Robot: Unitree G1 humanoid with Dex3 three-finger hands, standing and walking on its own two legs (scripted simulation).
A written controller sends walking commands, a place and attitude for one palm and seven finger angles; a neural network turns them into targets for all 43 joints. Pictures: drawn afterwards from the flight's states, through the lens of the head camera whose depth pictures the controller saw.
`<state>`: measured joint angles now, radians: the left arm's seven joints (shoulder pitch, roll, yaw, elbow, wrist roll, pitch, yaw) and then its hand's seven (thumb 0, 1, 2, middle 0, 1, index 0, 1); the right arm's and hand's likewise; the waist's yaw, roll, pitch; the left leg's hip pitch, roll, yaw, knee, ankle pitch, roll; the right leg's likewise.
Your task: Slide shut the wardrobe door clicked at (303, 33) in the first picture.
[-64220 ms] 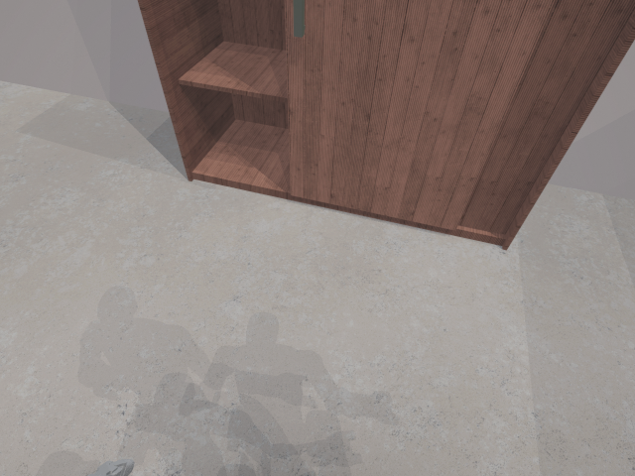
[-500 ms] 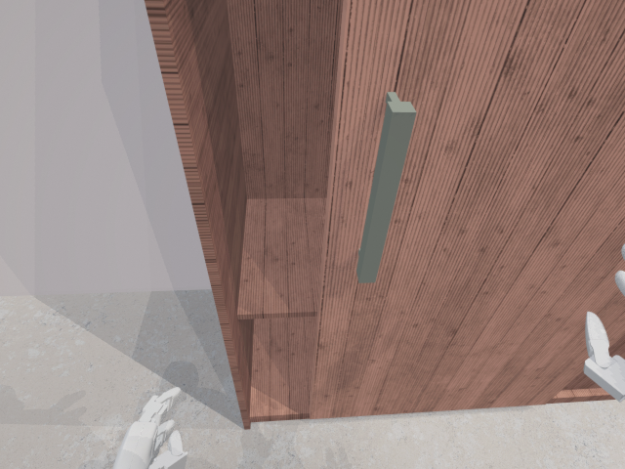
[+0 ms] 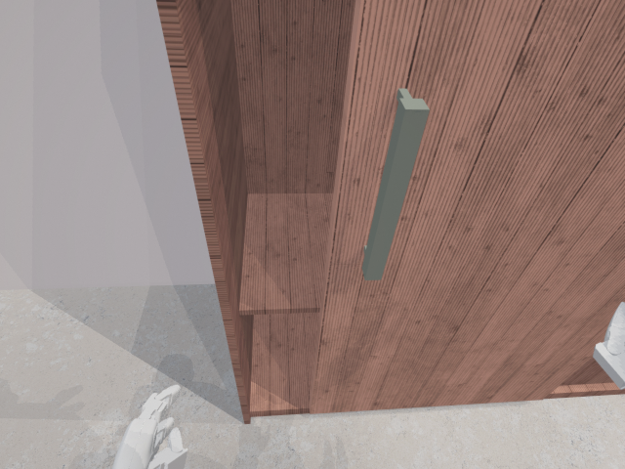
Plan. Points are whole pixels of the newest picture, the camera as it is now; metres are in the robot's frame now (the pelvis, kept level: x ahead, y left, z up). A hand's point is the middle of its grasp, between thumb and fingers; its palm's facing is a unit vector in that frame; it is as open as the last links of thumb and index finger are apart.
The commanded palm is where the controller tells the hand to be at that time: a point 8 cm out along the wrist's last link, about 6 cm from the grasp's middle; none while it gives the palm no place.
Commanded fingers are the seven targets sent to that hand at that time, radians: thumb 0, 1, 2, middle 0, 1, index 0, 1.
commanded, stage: step back with the hand held close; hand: right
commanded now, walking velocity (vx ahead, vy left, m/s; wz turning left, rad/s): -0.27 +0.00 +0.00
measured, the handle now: (385, 196) +0.43 -0.10 +0.15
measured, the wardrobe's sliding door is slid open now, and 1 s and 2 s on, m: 0.18 0.18 0.18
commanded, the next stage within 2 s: stop stepping back and stand still in 1.40 s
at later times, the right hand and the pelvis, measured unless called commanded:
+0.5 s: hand out of the picture +0.15 -0.28 +0.17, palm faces +0.42 +0.77 -0.48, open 7.4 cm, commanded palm +0.10 -0.32 +0.18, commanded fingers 0.00 -0.90 -0.90 0.20 0.30 0.20 0.30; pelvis -0.05 -0.02 -0.01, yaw +2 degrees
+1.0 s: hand out of the picture +0.08 -0.30 +0.17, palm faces +0.54 +0.72 -0.44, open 7.4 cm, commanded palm +0.01 -0.34 +0.18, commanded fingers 0.00 -0.90 -0.90 0.20 0.30 0.20 0.30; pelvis -0.11 -0.03 -0.04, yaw -3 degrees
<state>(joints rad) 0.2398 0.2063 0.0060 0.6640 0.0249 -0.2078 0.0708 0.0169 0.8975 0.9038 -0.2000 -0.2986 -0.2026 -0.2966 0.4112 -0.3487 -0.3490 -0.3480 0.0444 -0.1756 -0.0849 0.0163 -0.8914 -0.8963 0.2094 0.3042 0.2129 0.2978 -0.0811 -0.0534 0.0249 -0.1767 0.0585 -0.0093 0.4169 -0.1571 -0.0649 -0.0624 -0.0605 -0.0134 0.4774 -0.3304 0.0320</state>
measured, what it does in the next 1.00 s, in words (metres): shifts its weight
